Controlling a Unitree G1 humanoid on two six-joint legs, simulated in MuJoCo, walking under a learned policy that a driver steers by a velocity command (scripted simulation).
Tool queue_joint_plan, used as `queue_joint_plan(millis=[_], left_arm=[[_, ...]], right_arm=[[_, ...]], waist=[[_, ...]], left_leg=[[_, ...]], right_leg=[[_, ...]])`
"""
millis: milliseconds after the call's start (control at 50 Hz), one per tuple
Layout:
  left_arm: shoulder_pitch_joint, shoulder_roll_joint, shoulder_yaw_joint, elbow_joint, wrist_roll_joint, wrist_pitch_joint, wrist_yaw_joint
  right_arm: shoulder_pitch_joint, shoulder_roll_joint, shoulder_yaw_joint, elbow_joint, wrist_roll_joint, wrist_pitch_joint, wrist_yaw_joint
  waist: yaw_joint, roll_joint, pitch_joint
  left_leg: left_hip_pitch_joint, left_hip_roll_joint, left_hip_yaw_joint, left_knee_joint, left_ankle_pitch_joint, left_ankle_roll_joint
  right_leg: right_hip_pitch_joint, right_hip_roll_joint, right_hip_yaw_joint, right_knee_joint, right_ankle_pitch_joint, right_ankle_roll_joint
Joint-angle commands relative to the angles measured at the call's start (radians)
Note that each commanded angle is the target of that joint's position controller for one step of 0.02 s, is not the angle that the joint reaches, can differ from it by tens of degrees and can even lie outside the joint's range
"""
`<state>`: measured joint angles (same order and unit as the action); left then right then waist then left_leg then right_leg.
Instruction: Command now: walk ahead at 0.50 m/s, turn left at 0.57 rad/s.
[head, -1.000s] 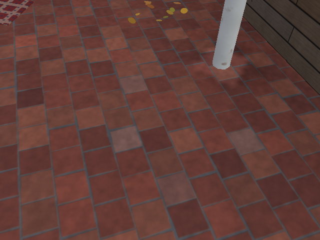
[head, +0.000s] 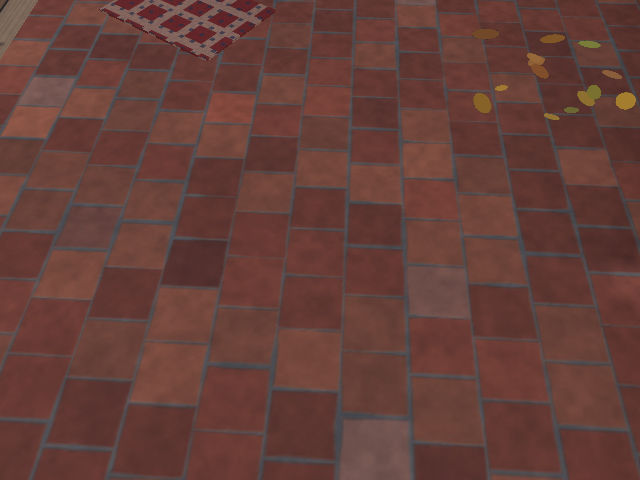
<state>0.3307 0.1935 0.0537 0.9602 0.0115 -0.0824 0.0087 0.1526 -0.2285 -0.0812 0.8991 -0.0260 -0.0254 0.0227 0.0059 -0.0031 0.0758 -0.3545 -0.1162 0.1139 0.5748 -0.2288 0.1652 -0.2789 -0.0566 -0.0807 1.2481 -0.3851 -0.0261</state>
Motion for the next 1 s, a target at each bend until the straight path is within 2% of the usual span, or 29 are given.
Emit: queue_joint_plan(millis=[20, 40, 60, 80, 120, 220, 340, 380, 400, 420, 440, 460, 480, 500, 520, 540, 560, 580, 640, 680, 720, 780, 860, 900, 920, 940, 960, 980, 1000], left_arm=[[-0.039, 0.113, 0.021, -0.114, 0.013, -0.023, -0.004], [-0.013, 0.101, 0.018, -0.109, 0.029, -0.002, -0.008], [-0.016, 0.098, 0.019, -0.116, 0.037, 0.016, -0.012], [-0.028, 0.092, 0.018, -0.125, 0.040, 0.030, -0.017], [-0.096, 0.092, 0.016, -0.157, 0.038, 0.044, -0.022], [-0.308, 0.110, 0.010, -0.243, 0.032, 0.051, -0.029], [-0.471, 0.111, -0.013, -0.324, 0.020, 0.032, -0.039], [-0.437, 0.123, -0.014, -0.326, 0.016, 0.021, -0.038], [-0.366, 0.137, -0.008, -0.308, 0.016, 0.016, -0.034], [-0.264, 0.163, 0.003, -0.275, 0.015, 0.011, -0.024], [-0.115, 0.182, 0.014, -0.230, 0.012, 0.002, -0.013], [0.032, 0.223, 0.026, -0.205, 0.029, -0.008, 0.003], [0.110, 0.334, 0.053, -0.201, 0.056, -0.005, 0.006], [0.072, 0.293, 0.052, -0.188, 0.026, 0.012, -0.010], [-0.042, 0.211, 0.035, -0.208, 0.011, 0.016, -0.014], [-0.100, 0.145, 0.018, -0.213, 0.011, 0.012, -0.018], [-0.106, 0.129, 0.011, -0.201, 0.017, 0.007, -0.017], [-0.091, 0.123, 0.007, -0.181, 0.014, 0.000, -0.015], [-0.027, 0.138, 0.009, -0.137, 0.001, -0.027, -0.024], [0.002, 0.150, 0.012, -0.120, -0.003, -0.032, -0.026], [0.043, 0.141, 0.008, -0.101, -0.008, -0.026, -0.026], [0.098, 0.157, 0.012, -0.080, -0.011, -0.020, -0.024], [0.154, 0.182, 0.019, -0.064, -0.004, -0.009, -0.018], [0.149, 0.194, 0.023, -0.066, 0.001, -0.003, -0.014], [0.136, 0.203, 0.027, -0.070, 0.003, -0.001, -0.012], [0.117, 0.212, 0.030, -0.075, 0.001, 0.001, -0.010], [0.111, 0.197, 0.028, -0.078, -0.007, 0.001, -0.013], [0.084, 0.151, 0.016, -0.119, -0.019, -0.004, -0.016], [0.168, 0.051, -0.004, -0.155, -0.046, 0.001, -0.011]], right_arm=[[0.110, -0.116, -0.027, -0.012, 0.017, -0.014, -0.021], [0.100, -0.103, -0.019, -0.016, 0.022, -0.025, -0.026], [0.117, -0.105, -0.017, -0.013, 0.028, -0.037, -0.026], [0.139, -0.119, -0.018, -0.008, 0.033, -0.046, -0.026], [0.186, -0.145, -0.022, -0.004, 0.032, -0.050, -0.025], [0.309, -0.148, -0.018, -0.002, 0.026, -0.040, -0.025], [0.372, -0.165, -0.017, -0.011, 0.012, -0.037, -0.039], [0.350, -0.167, -0.015, -0.015, 0.010, -0.042, -0.047], [0.318, -0.175, -0.015, -0.021, 0.011, -0.047, -0.047], [0.303, -0.188, -0.017, -0.022, 0.009, -0.053, -0.044], [0.283, -0.199, -0.018, -0.020, 0.009, -0.058, -0.038], [0.285, -0.166, -0.009, -0.035, 0.012, -0.063, -0.030], [0.430, -0.061, 0.010, -0.047, 0.052, -0.060, -0.026], [0.461, -0.123, 0.004, -0.029, 0.026, -0.056, -0.030], [0.378, -0.136, 0.002, -0.030, 0.007, -0.047, -0.029], [0.285, -0.129, 0.008, -0.048, -0.004, -0.046, -0.021], [0.246, -0.116, 0.010, -0.061, -0.004, -0.043, -0.014], [0.239, -0.111, 0.012, -0.069, -0.013, -0.034, -0.006], [0.241, -0.086, 0.020, -0.068, -0.019, -0.016, 0.007], [0.165, -0.079, 0.027, -0.093, -0.021, -0.013, 0.013], [0.051, -0.070, 0.036, -0.133, -0.023, -0.017, 0.017], [-0.070, -0.040, 0.055, -0.171, -0.014, -0.023, 0.020], [-0.163, -0.053, 0.060, -0.200, -0.003, -0.033, 0.011], [-0.167, -0.070, 0.056, -0.210, 0.001, -0.042, 0.003], [-0.135, -0.083, 0.051, -0.204, 0.002, -0.048, -0.001], [-0.065, -0.097, 0.044, -0.184, 0.000, -0.056, -0.008], [0.053, -0.130, 0.030, -0.147, -0.012, -0.070, -0.019], [0.213, -0.205, 0.010, -0.133, -0.038, -0.081, -0.035], [0.245, -0.300, -0.014, -0.137, -0.048, -0.067, -0.041]], waist=[[-0.001, -0.072, -0.046], [0.020, -0.046, -0.061], [0.026, -0.032, -0.069], [0.029, -0.021, -0.069], [0.012, 0.007, -0.061], [-0.065, 0.060, -0.037], [-0.110, 0.085, -0.020], [-0.083, 0.094, -0.021], [-0.045, 0.098, -0.038], [-0.006, 0.101, -0.085], [0.069, 0.074, -0.156], [0.126, 0.031, -0.258], [0.072, -0.213, -0.410], [0.041, -0.215, -0.404], [0.004, -0.096, -0.207], [0.007, -0.004, -0.111], [-0.005, -0.016, -0.069], [-0.021, -0.051, -0.054], [-0.040, -0.079, -0.071], [-0.032, -0.075, -0.050], [-0.011, -0.068, -0.023], [0.021, -0.070, -0.015], [0.051, -0.076, -0.029], [0.040, -0.088, -0.038], [0.021, -0.093, -0.048], [-0.016, -0.086, -0.073], [-0.065, -0.034, -0.140], [-0.131, 0.067, -0.272], [-0.094, 0.269, -0.354]], left_leg=[[0.288, 0.326, -0.464, -0.350, 0.281, 0.153], [0.251, 0.289, -0.408, -0.353, 0.352, 0.137], [0.240, 0.269, -0.386, -0.351, 0.420, 0.133], [0.231, 0.250, -0.362, -0.348, 0.474, 0.127], [0.227, 0.223, -0.342, -0.350, 0.512, 0.103], [0.322, 0.210, -0.383, -0.344, 0.520, 0.047], [0.445, 0.234, -0.437, -0.290, 0.580, 0.057], [0.434, 0.250, -0.435, -0.275, 0.635, 0.032], [0.402, 0.246, -0.418, -0.241, 0.730, 0.007], [0.397, 0.238, -0.408, -0.153, 0.868, -0.011], [0.381, 0.199, -0.371, 0.017, 0.897, -0.029], [0.244, 0.154, -0.350, 0.245, 0.663, -0.040], [-0.037, -0.005, -0.252, 0.620, 0.004, -0.086], [-0.157, -0.018, -0.256, 0.739, -0.278, -0.079], [-0.209, 0.045, -0.256, 0.762, -0.189, -0.081], [-0.210, 0.081, -0.247, 0.703, -0.125, -0.082], [-0.197, 0.107, -0.239, 0.650, -0.104, -0.082], [-0.168, 0.124, -0.231, 0.608, -0.096, -0.088], [-0.161, 0.138, -0.196, 0.547, -0.069, -0.101], [-0.233, 0.170, -0.164, 0.486, -0.005, -0.115], [-0.278, 0.199, -0.124, 0.371, 0.065, -0.139], [-0.232, 0.183, -0.090, 0.176, 0.158, -0.169], [-0.167, 0.143, -0.076, 0.039, 0.171, -0.179], [-0.118, 0.131, -0.089, -0.007, 0.114, -0.166], [-0.066, 0.123, -0.096, -0.042, 0.081, -0.157], [0.035, 0.106, -0.092, -0.102, 0.066, -0.145], [0.217, 0.125, -0.114, -0.163, 0.088, -0.120], [0.449, 0.331, -0.316, -0.190, -0.028, -0.066], [0.649, 0.573, -0.666, -0.268, -0.106, 0.022]], right_leg=[[-0.362, -0.061, 0.110, 0.001, 0.089, 0.011], [-0.308, -0.069, 0.111, -0.040, 0.095, 0.026], [-0.294, -0.067, 0.104, -0.067, 0.093, 0.040], [-0.300, -0.066, 0.093, -0.095, 0.101, 0.053], [-0.342, -0.062, 0.073, -0.162, 0.162, 0.071], [-0.464, -0.035, 0.066, -0.353, 0.311, 0.078], [-0.454, 0.029, 0.061, -0.588, 0.354, 0.044], [-0.331, 0.042, 0.061, -0.678, 0.356, 0.009], [-0.203, 0.064, 0.055, -0.715, 0.333, -0.013], [-0.072, 0.095, 0.045, -0.719, 0.294, -0.034], [0.092, 0.101, 0.036, -0.783, 0.324, -0.056], [0.321, -0.028, 0.158, -0.778, 0.259, -0.090], [0.589, -0.327, 0.620, -0.806, 0.231, -0.227], [0.533, -0.366, 0.877, -0.945, 0.134, -0.269], [0.357, -0.330, 0.742, -0.976, 0.012, -0.255], [0.231, -0.275, 0.597, -1.001, 0.041, -0.228], [0.164, -0.226, 0.492, -1.025, 0.126, -0.200], [0.113, -0.189, 0.416, -1.045, 0.206, -0.183], [0.104, -0.161, 0.313, -1.072, 0.380, -0.187], [0.119, -0.155, 0.270, -1.111, 0.382, -0.195], [0.127, -0.128, 0.245, -1.131, 0.407, -0.195], [0.125, -0.094, 0.212, -1.111, 0.474, -0.178], [0.185, -0.109, 0.241, -1.034, 0.579, -0.170], [0.213, -0.129, 0.279, -0.984, 0.606, -0.162], [0.218, -0.134, 0.299, -0.949, 0.610, -0.153], [0.206, -0.122, 0.302, -0.879, 0.636, -0.140], [0.157, -0.070, 0.264, -0.726, 0.630, -0.118], [0.010, -0.005, 0.210, -0.471, 0.425, -0.092], [-0.298, 0.133, 0.091, -0.205, -0.120, -0.060]])
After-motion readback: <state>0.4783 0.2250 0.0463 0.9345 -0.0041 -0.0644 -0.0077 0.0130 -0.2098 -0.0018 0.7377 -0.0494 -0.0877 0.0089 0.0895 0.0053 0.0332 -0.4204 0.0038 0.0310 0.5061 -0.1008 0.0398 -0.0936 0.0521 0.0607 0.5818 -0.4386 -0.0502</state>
